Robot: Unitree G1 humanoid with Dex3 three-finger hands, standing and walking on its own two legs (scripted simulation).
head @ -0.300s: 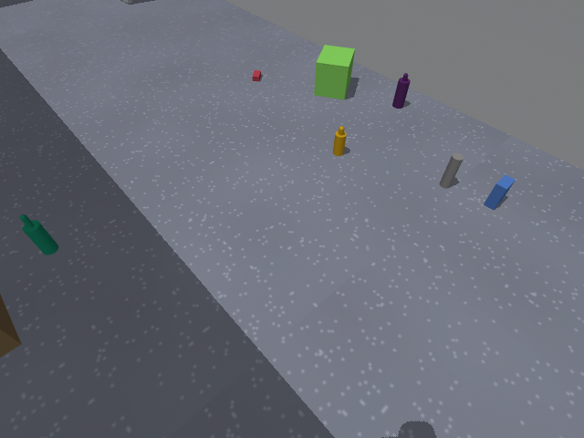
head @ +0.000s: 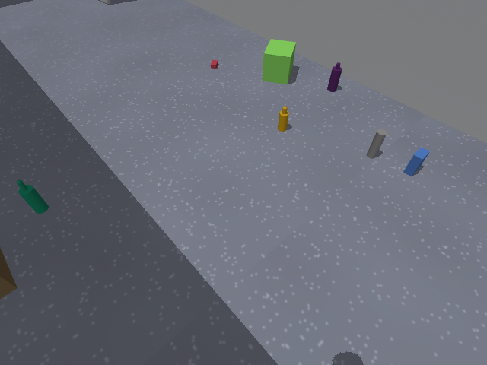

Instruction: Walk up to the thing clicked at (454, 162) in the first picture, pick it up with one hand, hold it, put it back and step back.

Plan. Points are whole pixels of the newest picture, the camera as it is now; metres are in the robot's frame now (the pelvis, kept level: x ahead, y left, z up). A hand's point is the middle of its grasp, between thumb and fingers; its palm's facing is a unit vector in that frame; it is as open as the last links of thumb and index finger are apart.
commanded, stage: stand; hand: left
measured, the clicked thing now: (376, 144) +1.36 -0.76 -0.69
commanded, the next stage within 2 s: walk up in 0.82 s
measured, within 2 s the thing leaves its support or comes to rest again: neither
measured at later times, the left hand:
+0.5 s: hand out of the picture +0.08 +0.25 -0.16, palm faces -0.02 -0.94 -0.34, open 7.4 cm
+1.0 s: hand out of the picture +0.12 +0.25 -0.15, palm faces -0.16 -0.93 -0.34, open 7.4 cm
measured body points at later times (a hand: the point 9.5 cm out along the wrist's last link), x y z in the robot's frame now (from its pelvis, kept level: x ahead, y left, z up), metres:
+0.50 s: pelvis +0.00 +0.00 +0.00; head +0.02 +0.00 +0.45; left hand +0.08 +0.30 -0.13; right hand +0.08 -0.30 -0.14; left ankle -0.01 +0.12 -0.75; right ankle -0.01 -0.12 -0.75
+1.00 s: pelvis +0.02 -0.02 -0.01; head +0.03 -0.03 +0.44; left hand +0.13 +0.30 -0.12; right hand +0.06 -0.36 -0.12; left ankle -0.01 +0.12 -0.75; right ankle +0.03 -0.16 -0.71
